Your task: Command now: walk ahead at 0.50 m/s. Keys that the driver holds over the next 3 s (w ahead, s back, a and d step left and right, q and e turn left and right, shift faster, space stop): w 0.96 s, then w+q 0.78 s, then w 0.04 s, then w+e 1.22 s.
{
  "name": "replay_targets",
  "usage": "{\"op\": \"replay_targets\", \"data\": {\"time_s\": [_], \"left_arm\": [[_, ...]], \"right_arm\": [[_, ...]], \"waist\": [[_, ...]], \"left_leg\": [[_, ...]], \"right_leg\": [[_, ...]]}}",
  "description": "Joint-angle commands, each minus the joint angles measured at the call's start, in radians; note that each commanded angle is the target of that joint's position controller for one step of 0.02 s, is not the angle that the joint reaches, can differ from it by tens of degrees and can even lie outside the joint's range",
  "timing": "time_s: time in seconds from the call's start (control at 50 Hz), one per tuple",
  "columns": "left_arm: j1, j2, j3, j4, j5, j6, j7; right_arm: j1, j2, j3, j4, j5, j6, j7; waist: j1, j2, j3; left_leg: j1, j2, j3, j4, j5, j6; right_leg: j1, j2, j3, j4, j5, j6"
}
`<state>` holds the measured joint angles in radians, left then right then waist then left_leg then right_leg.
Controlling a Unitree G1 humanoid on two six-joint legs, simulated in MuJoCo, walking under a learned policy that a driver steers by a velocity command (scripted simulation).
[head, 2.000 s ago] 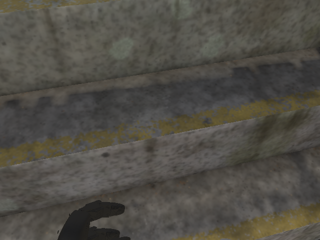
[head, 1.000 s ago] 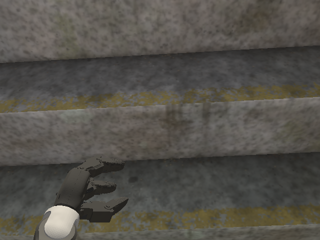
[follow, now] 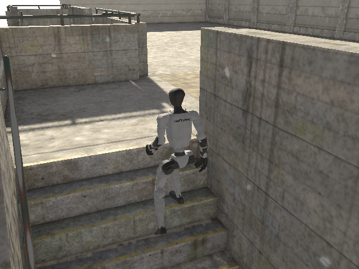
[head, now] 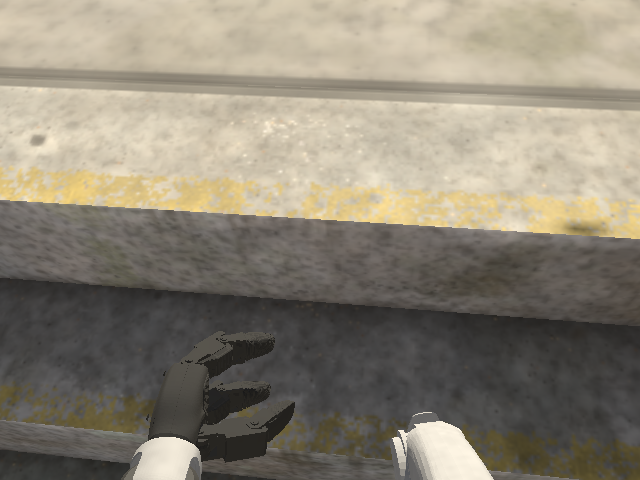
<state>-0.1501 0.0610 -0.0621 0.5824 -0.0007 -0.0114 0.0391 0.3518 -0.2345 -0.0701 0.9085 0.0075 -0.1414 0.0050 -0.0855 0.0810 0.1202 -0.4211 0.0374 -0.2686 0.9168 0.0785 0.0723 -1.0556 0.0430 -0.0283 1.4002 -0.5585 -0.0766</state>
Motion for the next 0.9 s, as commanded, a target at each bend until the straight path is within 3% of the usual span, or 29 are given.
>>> {"op": "replay_targets", "data": {"time_s": [0.02, 0.04, 0.06, 0.08, 0.12, 0.16, 0.28, 0.34, 0.38, 0.4, 0.42, 0.44, 0.46, 0.48, 0.5, 0.52, 0.54, 0.56, 0.58, 0.6, 0.62, 0.66, 0.7, 0.74, 0.82, 0.84, 0.86, 0.88, 0.9], "left_arm": [[0.209, 0.305, 0.141, 0.135, 0.052, 0.042, 0.018], [0.161, 0.247, 0.135, 0.239, 0.053, 0.026, 0.010], [0.171, 0.213, 0.130, 0.279, 0.047, -0.002, 0.003], [0.162, 0.158, 0.120, 0.286, 0.050, -0.023, 0.009], [0.189, 0.130, 0.114, 0.335, 0.048, -0.055, 0.001], [0.197, 0.146, 0.117, 0.350, 0.052, -0.072, 0.003], [0.082, 0.244, 0.142, 0.245, 0.054, -0.088, 0.051], [-0.014, 0.247, 0.147, 0.172, 0.076, -0.081, 0.063], [-0.218, 0.195, 0.124, 0.087, 0.072, -0.070, 0.076], [-0.282, 0.143, 0.109, 0.054, 0.034, -0.053, 0.089], [-0.048, 0.086, 0.100, 0.097, -0.006, -0.032, 0.103], [0.213, 0.019, 0.090, 0.133, -0.030, -0.025, 0.118], [0.313, -0.015, 0.086, 0.101, -0.031, -0.026, 0.143], [0.306, -0.062, 0.081, 0.033, -0.040, -0.023, 0.116], [0.103, -0.083, 0.056, -0.137, -0.046, -0.044, 0.098], [0.098, -0.018, 0.038, -0.170, 0.060, -0.065, 0.092], [0.010, 0.054, 0.056, -0.135, 0.091, -0.069, 0.090], [-0.115, 0.179, 0.081, -0.194, 0.087, -0.044, 0.082], [-0.252, 0.292, 0.120, -0.175, 0.085, -0.035, 0.073], [-0.304, 0.287, 0.126, -0.166, 0.073, -0.022, 0.051], [-0.259, 0.234, 0.116, -0.130, 0.056, -0.010, 0.035], [-0.196, 0.124, 0.094, -0.102, 0.043, 0.014, 0.016], [-0.189, 0.067, 0.075, -0.122, 0.039, 0.016, 0.018], [-0.219, 0.040, 0.066, -0.146, 0.022, 0.003, 0.020], [-0.216, 0.028, 0.049, -0.167, 0.008, -0.014, 0.015], [-0.111, 0.197, 0.021, -0.155, 0.006, 0.005, -0.071], [-0.035, 0.209, 0.035, -0.116, 0.041, 0.006, -0.086], [-0.024, 0.233, 0.025, -0.127, 0.053, 0.026, -0.094], [-0.030, -0.059, -0.011, -0.138, -0.016, 0.020, -0.014]], "right_arm": [[0.042, 0.084, 0.002, -0.181, -0.075, 0.019, -0.010], [-0.008, 0.114, 0.024, -0.221, -0.111, 0.065, -0.014], [0.011, 0.129, 0.040, -0.227, -0.126, 0.081, -0.008], [0.033, 0.110, 0.036, -0.213, -0.123, 0.099, 0.000], [0.013, 0.091, 0.034, -0.195, -0.083, 0.119, 0.000], [-0.031, 0.085, 0.037, -0.204, -0.067, 0.124, -0.010], [0.017, 0.038, 0.027, -0.167, -0.043, 0.167, -0.020], [0.152, 0.044, 0.026, -0.141, -0.055, 0.173, -0.021], [0.353, 0.043, 0.028, -0.089, -0.058, 0.165, -0.016], [0.405, 0.089, 0.052, -0.063, -0.056, 0.159, -0.010], [0.253, 0.143, 0.072, -0.043, -0.018, 0.134, 0.010], [0.042, 0.175, 0.086, -0.057, -0.035, 0.116, 0.022], [-0.097, 0.164, 0.103, -0.068, -0.035, 0.098, 0.017], [-0.113, 0.135, 0.124, -0.061, -0.070, 0.069, 0.005], [0.072, 0.027, 0.100, -0.051, -0.143, 0.022, 0.007], [0.187, -0.096, 0.042, -0.021, -0.128, -0.029, 0.015], [0.226, -0.076, 0.026, -0.020, -0.096, -0.046, 0.004], [0.117, -0.274, -0.051, -0.091, -0.104, -0.072, -0.037], [0.081, -0.175, -0.031, -0.086, -0.102, -0.078, -0.066], [0.104, -0.127, -0.013, -0.069, -0.102, -0.082, -0.067], [0.120, -0.089, -0.006, -0.041, -0.101, -0.070, -0.056], [0.137, -0.057, -0.004, -0.002, -0.091, -0.051, -0.047], [0.177, -0.037, -0.010, 0.036, -0.089, -0.046, -0.031], [0.222, -0.019, -0.023, 0.066, -0.086, -0.049, -0.037], [0.214, -0.048, -0.041, 0.061, -0.086, -0.025, -0.053], [0.412, 0.017, 0.043, 0.142, -0.140, 0.004, 0.016], [0.319, -0.035, 0.030, 0.115, -0.139, 0.016, 0.051], [0.192, -0.084, 0.034, 0.093, -0.147, 0.019, 0.077], [0.063, -0.134, -0.036, 0.013, -0.036, 0.033, 0.003]], "waist": [[0.048, -0.323, -0.519], [-0.045, -0.153, -0.236], [-0.071, -0.142, -0.137], [-0.095, -0.100, -0.119], [-0.100, -0.145, -0.132], [-0.096, -0.217, -0.117], [-0.112, -0.188, -0.159], [-0.139, -0.167, -0.225], [-0.244, -0.162, -0.209], [-0.276, -0.076, -0.123], [-0.137, 0.147, -0.094], [0.014, 0.271, -0.184], [0.125, 0.157, -0.213], [0.208, -0.032, -0.243], [0.195, -0.089, -0.171], [0.165, -0.061, -0.127], [0.068, -0.143, -0.168], [0.041, 0.070, -0.179], [-0.007, -0.093, -0.128], [-0.042, -0.197, -0.024], [-0.046, -0.254, 0.025], [-0.045, -0.188, 0.045], [-0.065, -0.061, 0.028], [-0.083, 0.033, 0.009], [-0.080, 0.059, -0.093], [-0.060, -0.039, -0.164], [-0.017, -0.013, -0.133], [0.044, -0.023, -0.165], [0.056, 0.129, -0.160]], "left_leg": [[-0.382, -0.187, -0.129, 1.054, -0.101, -0.020], [-0.448, -0.143, 0.007, 1.038, -0.106, 0.004], [-0.476, -0.130, 0.103, 0.993, -0.171, 0.010], [-0.459, -0.124, 0.156, 0.987, -0.150, 0.005], [-0.454, -0.100, 0.205, 0.961, -0.095, 0.000], [-0.484, -0.092, 0.235, 1.001, -0.110, -0.003], [-0.267, -0.054, 0.303, 0.738, -0.143, -0.022], [-0.072, -0.053, 0.353, 0.546, -0.187, 0.030], [0.166, -0.023, 0.378, 0.168, -0.079, 0.124], [0.194, -0.003, 0.475, -0.286, 0.040, 0.177], [0.127, 0.015, 0.546, -0.585, 0.211, 0.171], [0.063, 0.032, 0.539, -0.705, 0.477, 0.143], [0.014, 0.066, 0.442, -0.793, 0.524, 0.110], [0.072, 0.048, 0.378, -0.637, 0.376, 0.040], [0.234, 0.163, 0.160, -0.418, 0.785, 0.062], [0.519, 0.304, -0.031, -0.409, 0.521, 0.128], [0.678, 0.336, -0.102, -0.446, 0.345, 0.180], [0.706, 0.573, -0.457, -0.657, -0.253, 0.293], [0.611, 0.570, -0.566, -0.773, -0.599, 0.309], [0.495, 0.528, -0.539, -0.791, -0.725, 0.304], [0.396, 0.448, -0.434, -0.771, -0.757, 0.267], [0.254, 0.348, -0.257, -0.743, -0.716, 0.255], [0.312, 0.301, -0.177, -0.712, -0.626, 0.243], [0.405, 0.297, -0.127, -0.680, -0.543, 0.216], [0.430, 0.284, -0.017, -0.691, -0.513, 0.201], [0.343, 0.308, -0.066, -0.687, -0.515, 0.111], [0.266, 0.312, -0.019, -0.731, -0.553, 0.128], [0.058, 0.291, 0.061, -0.804, -0.464, 0.144], [-0.004, 0.218, 0.240, -0.975, -0.280, 0.188]], "right_leg": [[0.641, -0.214, 0.770, -0.803, -0.851, 0.047], [0.379, -0.187, 0.617, -0.689, -0.709, -0.015], [0.296, -0.171, 0.492, -0.699, -0.599, -0.037], [0.269, -0.147, 0.418, -0.688, -0.511, -0.054], [0.239, -0.140, 0.377, -0.728, -0.432, -0.090], [0.193, -0.159, 0.401, -0.777, -0.438, -0.132], [0.058, -0.218, 0.361, -0.781, -0.415, -0.173], [0.041, -0.218, 0.289, -0.656, -0.384, -0.127], [-0.105, -0.144, 0.147, -0.451, -0.287, -0.001], [-0.091, -0.049, -0.031, -0.240, -0.178, 0.071], [0.063, 0.052, -0.175, 0.148, -0.099, 0.031], [0.241, 0.160, -0.182, 0.670, -0.041, 0.002], [0.257, 0.202, -0.010, 1.021, -0.087, -0.011], [0.156, 0.203, 0.096, 1.194, -0.030, -0.014], [-0.155, 0.131, 0.106, 1.226, 0.013, 0.025], [-0.499, 0.030, 0.172, 1.113, 0.120, 0.007], [-0.626, 0.045, 0.194, 1.218, 0.112, 0.006], [-0.695, -0.078, 0.328, 1.084, 0.102, 0.045], [-0.676, -0.118, 0.354, 1.012, 0.213, 0.065], [-0.630, -0.136, 0.321, 0.899, 0.286, 0.063], [-0.554, -0.124, 0.247, 0.858, 0.330, 0.052], [-0.445, -0.139, 0.116, 0.867, 0.307, 0.036], [-0.495, -0.169, 0.082, 0.921, 0.218, 0.015], [-0.589, -0.186, 0.108, 1.002, 0.102, 0.002], [-0.585, -0.211, 0.082, 1.026, 0.019, 0.011], [-0.647, -0.208, 0.268, 0.738, -0.041, -0.164], [-0.579, -0.203, 0.172, 0.665, 0.003, -0.179], [-0.338, -0.168, 0.105, 0.573, -0.008, -0.181], [0.094, -0.184, -0.154, 0.378, -0.048, -0.076]]}}
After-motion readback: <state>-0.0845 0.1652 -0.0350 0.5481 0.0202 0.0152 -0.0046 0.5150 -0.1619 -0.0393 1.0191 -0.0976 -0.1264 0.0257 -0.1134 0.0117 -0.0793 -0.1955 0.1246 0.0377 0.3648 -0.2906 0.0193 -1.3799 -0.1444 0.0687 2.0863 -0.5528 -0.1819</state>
